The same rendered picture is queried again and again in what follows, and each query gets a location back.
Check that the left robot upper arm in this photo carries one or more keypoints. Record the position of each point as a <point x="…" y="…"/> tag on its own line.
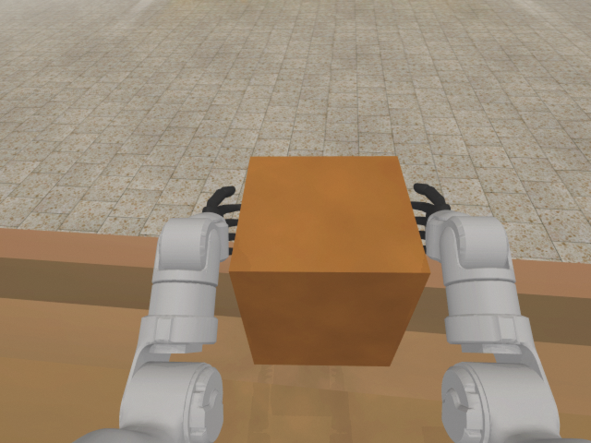
<point x="168" y="402"/>

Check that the carton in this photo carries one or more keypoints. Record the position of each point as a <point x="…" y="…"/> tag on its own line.
<point x="328" y="263"/>

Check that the robot right forearm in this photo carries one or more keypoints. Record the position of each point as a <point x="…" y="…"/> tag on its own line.
<point x="477" y="270"/>

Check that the robot left hand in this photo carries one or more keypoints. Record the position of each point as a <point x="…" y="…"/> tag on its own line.
<point x="213" y="206"/>

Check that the right robot upper arm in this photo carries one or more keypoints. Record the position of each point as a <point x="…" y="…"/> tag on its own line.
<point x="498" y="403"/>

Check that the robot right hand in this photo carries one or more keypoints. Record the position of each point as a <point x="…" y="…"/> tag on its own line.
<point x="435" y="197"/>

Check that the robot left forearm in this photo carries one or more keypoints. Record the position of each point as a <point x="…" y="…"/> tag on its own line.
<point x="185" y="274"/>

